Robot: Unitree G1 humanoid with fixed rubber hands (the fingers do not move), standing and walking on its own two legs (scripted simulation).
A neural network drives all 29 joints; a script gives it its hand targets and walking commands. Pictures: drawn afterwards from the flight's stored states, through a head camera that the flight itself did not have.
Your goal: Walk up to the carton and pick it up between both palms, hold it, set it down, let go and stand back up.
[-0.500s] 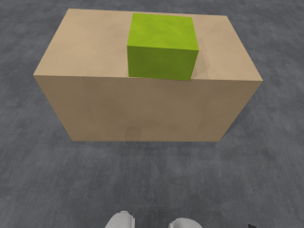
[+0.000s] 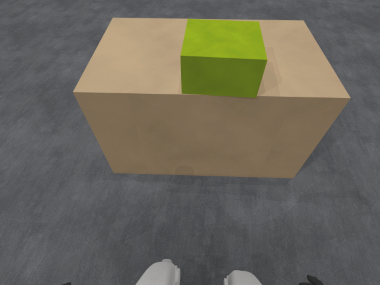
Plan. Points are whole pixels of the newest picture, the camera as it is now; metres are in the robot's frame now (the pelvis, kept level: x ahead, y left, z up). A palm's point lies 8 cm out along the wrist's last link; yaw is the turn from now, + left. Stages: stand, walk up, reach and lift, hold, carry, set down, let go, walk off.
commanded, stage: walk up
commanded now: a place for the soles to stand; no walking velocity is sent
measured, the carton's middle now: (220, 57) +0.89 -0.12 -0.03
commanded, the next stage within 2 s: none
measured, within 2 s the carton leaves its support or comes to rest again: neither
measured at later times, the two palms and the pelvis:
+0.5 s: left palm out of the picture +0.05 +0.31 -0.12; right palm out of the picture +0.07 -0.27 -0.11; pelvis -0.01 +0.02 +0.00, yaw +0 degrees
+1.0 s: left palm out of the picture +0.06 +0.29 -0.11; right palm out of the picture +0.07 -0.29 -0.11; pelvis +0.00 -0.01 +0.01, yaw -1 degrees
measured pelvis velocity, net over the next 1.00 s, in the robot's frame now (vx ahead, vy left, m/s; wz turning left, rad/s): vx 0.00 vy -0.01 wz -0.01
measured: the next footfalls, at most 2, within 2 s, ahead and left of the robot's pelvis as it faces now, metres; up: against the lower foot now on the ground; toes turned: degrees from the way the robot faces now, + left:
right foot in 0.66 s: +0.04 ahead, -0.15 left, +0.00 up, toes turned +0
right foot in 1.62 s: +0.04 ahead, -0.16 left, +0.00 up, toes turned -6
